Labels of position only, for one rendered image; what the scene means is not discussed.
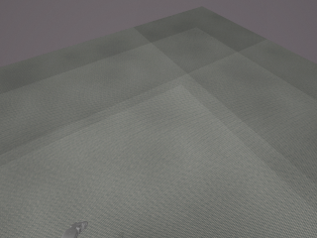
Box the robot left hand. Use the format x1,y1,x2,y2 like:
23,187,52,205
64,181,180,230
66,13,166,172
60,221,88,238

